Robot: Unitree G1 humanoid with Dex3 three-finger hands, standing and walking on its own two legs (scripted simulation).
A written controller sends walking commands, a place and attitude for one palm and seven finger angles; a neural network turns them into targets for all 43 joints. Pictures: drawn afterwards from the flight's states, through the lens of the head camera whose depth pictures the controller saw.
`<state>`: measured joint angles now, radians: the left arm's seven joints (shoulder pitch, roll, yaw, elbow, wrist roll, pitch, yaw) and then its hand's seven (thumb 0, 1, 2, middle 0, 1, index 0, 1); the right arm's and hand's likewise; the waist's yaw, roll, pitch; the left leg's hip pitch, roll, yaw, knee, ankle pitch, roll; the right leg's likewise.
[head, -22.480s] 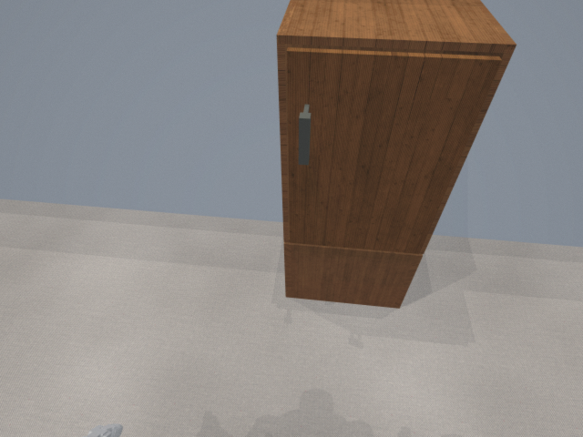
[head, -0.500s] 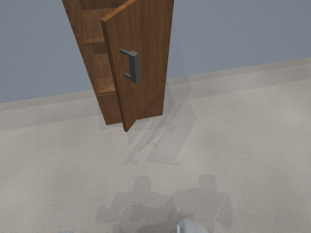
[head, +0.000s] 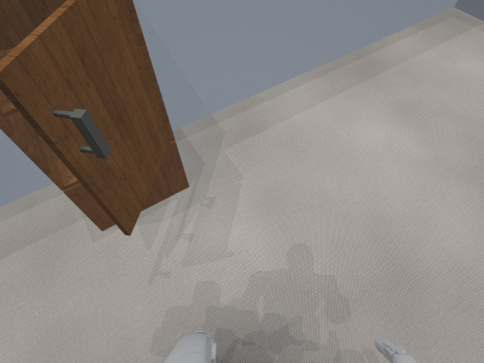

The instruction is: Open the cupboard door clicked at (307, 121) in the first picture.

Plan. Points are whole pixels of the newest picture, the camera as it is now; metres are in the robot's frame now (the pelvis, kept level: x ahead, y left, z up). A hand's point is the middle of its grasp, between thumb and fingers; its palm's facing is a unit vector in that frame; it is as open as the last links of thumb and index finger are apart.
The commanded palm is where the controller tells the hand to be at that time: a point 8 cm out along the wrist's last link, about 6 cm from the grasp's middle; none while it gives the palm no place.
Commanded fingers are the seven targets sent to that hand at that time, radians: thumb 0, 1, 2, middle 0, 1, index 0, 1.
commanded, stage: walk to a spot facing it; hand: left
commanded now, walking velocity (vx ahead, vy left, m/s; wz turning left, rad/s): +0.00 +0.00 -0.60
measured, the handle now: (82, 134) +0.50 +0.37 +0.03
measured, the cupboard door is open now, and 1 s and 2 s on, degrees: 47 47 47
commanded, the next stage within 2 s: none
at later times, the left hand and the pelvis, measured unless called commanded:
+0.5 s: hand (150, 333) +0.17 +0.20 -0.16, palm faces -0.32 -0.92 -0.23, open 7.4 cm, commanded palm none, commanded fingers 0.00 0.90 0.90 -0.20 -0.30 -0.20 -0.30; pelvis +0.02 +0.02 +0.00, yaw -19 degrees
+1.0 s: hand (198, 303) +0.24 +0.12 -0.18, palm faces -0.47 -0.87 -0.18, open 7.4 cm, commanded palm none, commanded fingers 0.00 0.90 0.90 -0.20 -0.30 -0.20 -0.30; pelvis +0.17 -0.05 -0.01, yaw -33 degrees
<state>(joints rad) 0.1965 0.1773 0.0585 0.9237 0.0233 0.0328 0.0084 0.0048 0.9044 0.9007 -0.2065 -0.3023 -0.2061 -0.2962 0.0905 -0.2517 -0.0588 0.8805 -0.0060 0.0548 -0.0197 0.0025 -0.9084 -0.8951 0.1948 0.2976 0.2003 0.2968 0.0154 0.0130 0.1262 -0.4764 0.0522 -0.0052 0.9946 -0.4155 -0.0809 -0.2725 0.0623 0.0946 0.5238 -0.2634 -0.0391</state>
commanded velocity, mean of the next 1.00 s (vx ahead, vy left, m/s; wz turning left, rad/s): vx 0.22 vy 0.00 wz -0.54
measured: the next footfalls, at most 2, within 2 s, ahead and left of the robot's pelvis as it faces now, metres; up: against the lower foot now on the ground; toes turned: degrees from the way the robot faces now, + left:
left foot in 0.14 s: +0.06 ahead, +0.14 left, +0.00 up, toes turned -4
right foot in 0.56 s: +0.01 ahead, -0.10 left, +0.00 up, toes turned -28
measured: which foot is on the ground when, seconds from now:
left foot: up 0.00-0.12, down 0.14-0.56, up 0.58-1.00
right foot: down 0.00-0.14, up 0.16-0.54, down 0.56-1.00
